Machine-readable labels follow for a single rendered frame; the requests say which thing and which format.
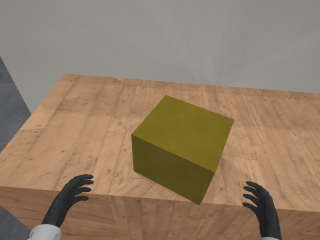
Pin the pedestal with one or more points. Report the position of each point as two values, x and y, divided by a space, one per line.
84 126

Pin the left robot forearm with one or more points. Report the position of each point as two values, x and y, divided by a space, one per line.
45 232

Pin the right robot hand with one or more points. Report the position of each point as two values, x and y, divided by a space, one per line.
265 211

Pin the left robot hand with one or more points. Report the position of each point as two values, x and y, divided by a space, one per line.
66 198

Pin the carton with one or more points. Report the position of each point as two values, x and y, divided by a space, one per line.
179 146

